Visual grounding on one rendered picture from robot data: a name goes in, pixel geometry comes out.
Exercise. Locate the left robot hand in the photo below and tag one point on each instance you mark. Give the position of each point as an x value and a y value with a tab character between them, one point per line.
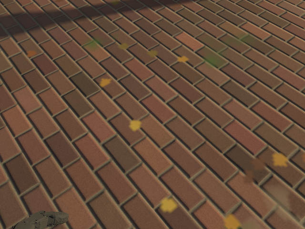
42	220

